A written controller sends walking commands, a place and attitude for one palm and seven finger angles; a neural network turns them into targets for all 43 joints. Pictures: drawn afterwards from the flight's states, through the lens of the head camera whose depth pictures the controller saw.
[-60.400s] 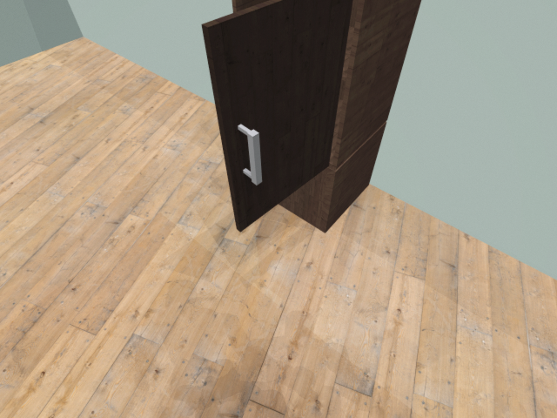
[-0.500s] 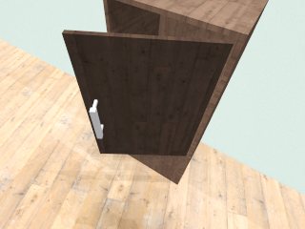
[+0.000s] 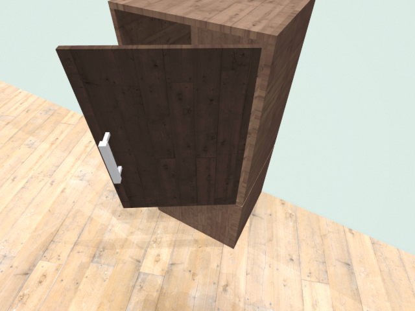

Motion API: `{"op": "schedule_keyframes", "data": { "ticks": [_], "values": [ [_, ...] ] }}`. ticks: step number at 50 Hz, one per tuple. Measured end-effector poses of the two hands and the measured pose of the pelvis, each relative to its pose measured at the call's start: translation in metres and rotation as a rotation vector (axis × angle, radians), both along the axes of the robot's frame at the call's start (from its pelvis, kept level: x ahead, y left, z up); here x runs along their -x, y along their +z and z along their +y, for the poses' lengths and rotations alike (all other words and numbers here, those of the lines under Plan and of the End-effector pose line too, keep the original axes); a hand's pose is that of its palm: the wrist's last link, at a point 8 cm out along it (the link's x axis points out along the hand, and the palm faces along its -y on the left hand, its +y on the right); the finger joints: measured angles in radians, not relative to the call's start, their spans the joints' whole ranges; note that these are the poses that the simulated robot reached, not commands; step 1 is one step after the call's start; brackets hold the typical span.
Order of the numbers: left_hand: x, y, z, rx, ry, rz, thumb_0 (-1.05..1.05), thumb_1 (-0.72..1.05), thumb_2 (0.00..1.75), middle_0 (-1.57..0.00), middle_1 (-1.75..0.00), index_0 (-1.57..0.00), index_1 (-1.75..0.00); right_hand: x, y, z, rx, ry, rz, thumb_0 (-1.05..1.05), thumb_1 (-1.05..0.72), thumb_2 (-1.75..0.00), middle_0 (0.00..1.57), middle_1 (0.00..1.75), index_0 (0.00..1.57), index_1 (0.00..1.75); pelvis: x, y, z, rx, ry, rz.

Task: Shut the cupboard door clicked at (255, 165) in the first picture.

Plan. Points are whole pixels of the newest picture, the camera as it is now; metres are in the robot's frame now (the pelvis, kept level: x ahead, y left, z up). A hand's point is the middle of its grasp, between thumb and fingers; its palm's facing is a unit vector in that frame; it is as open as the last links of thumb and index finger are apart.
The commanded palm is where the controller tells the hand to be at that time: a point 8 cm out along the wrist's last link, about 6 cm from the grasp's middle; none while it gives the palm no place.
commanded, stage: come to a stop and stand still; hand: left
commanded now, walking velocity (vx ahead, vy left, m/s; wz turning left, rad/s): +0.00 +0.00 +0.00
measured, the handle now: (112, 158) +0.51 +0.29 -0.04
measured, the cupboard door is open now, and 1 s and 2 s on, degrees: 31 31 31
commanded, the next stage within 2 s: look again from close up in 0.32 s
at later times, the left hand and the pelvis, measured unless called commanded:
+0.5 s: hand out of the picture -0.01 +0.19 -0.16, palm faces -0.01 -0.98 -0.18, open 7.3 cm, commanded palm none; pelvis +0.00 +0.01 +0.02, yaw -1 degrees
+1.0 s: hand out of the picture +0.04 +0.21 -0.17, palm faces +0.00 -0.98 -0.17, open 7.3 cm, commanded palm none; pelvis +0.04 +0.04 +0.01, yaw -1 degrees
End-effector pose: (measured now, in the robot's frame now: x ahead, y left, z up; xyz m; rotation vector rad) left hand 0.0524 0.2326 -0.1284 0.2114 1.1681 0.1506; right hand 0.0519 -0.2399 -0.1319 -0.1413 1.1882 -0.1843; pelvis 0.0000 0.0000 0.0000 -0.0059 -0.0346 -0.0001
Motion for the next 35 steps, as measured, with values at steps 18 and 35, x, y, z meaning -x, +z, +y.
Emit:
{"op": "schedule_keyframes", "data": {
  "ticks": [18,35],
  "values": [
    [0.054,-0.001,0.005,0.037,0.018,0.161,0.01,0.92,0.9,-0.2,-0.3,-0.21,-0.29,0.091,0.008,0.022,-0.018,-0.009,0.232,0.01,-0.91,-0.9,0.2,0.29,0.2,0.3,0.012,0.014,0.005,0.001,-0.017,0.031],
    [0.042,-0.008,0.002,0.09,0.035,0.219,0.01,0.91,0.9,-0.2,-0.3,-0.2,-0.29,0.044,0.006,0.05,-0.017,0.014,0.208,0.02,-0.92,-0.9,0.2,0.29,0.2,0.3,-0.019,0.015,0.025,0.0,-0.016,0.03]
  ]
}}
